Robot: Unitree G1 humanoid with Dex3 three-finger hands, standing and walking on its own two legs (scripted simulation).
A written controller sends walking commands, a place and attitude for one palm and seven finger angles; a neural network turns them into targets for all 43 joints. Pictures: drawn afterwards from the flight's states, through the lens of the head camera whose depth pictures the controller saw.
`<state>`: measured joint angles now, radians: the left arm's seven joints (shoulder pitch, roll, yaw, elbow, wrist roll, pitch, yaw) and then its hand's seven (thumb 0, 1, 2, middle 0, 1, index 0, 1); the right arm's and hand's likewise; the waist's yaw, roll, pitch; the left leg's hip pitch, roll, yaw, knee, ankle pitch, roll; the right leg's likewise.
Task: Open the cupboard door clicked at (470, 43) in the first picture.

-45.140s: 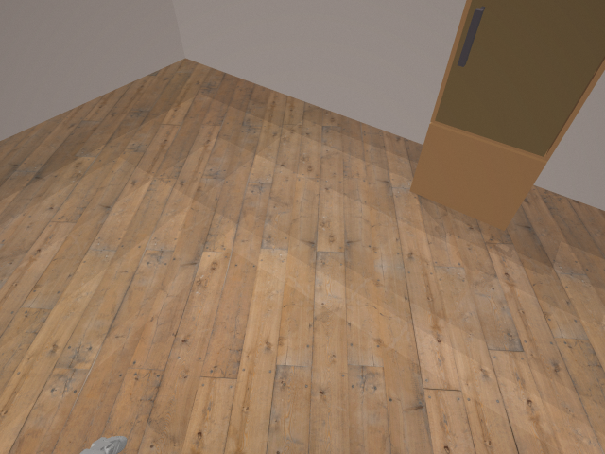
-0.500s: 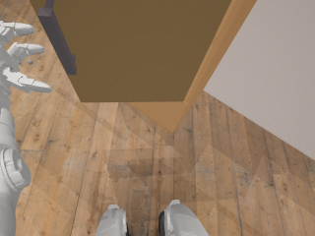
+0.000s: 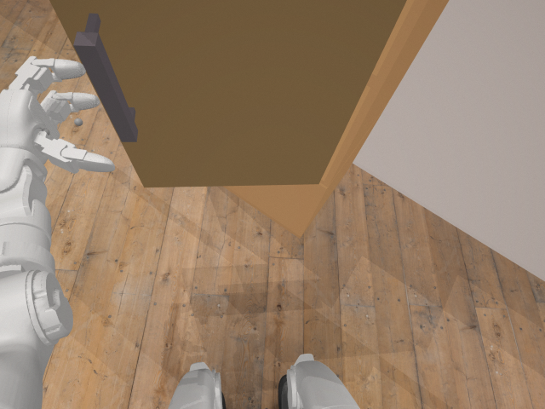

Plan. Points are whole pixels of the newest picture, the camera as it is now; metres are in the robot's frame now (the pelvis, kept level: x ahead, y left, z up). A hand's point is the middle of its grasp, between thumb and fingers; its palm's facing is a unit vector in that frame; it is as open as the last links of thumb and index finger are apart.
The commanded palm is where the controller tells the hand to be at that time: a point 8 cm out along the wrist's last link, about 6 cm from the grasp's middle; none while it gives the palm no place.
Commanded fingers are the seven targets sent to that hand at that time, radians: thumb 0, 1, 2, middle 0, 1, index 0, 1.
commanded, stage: slide the fingers in behind the handle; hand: left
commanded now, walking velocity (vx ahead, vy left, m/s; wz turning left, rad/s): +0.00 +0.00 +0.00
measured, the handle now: (113, 85) +0.56 +0.19 +0.07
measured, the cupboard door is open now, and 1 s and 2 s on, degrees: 39 39 40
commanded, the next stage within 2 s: close the thumb around the handle in 1.20 s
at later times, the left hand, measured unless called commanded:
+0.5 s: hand (113, 120) +0.50 +0.19 +0.07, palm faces +0.03 -1.00 -0.03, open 14.0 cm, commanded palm +0.47 +0.23 +0.07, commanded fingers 0.00 -0.50 0.30 -0.30 -1.20 -0.30 -1.20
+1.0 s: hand (125, 121) +0.50 +0.17 +0.07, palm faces +0.01 -1.00 -0.01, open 14.0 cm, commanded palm +0.47 +0.22 +0.07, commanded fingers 0.00 -0.50 0.30 -0.30 -1.20 -0.30 -1.20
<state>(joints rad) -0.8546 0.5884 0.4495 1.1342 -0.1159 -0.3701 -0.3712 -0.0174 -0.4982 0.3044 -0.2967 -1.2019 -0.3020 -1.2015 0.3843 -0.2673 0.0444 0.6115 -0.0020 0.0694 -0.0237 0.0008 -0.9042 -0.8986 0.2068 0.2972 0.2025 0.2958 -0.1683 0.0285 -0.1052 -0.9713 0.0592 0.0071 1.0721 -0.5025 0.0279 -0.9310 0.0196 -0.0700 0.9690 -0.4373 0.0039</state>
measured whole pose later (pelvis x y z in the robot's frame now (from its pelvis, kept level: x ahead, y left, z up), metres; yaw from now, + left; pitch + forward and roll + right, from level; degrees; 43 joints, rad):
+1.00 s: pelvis +0.00 -0.02 +0.00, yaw +1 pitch +22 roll -3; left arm -0.85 0.46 0.38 1.12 -0.11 -0.40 -0.25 -0.02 -0.50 0.30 -0.26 -1.20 -0.29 -1.20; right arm 0.37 -0.27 0.02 0.63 0.00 0.05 -0.01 0.00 -0.91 -0.90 0.20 0.30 0.20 0.30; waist -0.16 0.03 -0.12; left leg -0.94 0.06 0.00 1.05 -0.49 0.01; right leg -0.92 0.02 -0.07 0.98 -0.45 -0.02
